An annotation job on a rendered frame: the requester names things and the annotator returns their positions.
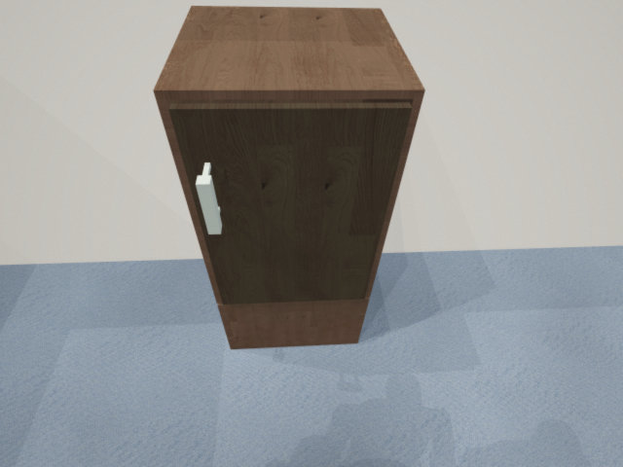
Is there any cupboard door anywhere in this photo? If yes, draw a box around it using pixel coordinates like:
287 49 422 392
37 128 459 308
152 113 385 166
168 102 412 305

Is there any handle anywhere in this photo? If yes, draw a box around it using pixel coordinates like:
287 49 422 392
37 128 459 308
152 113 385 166
196 162 222 234

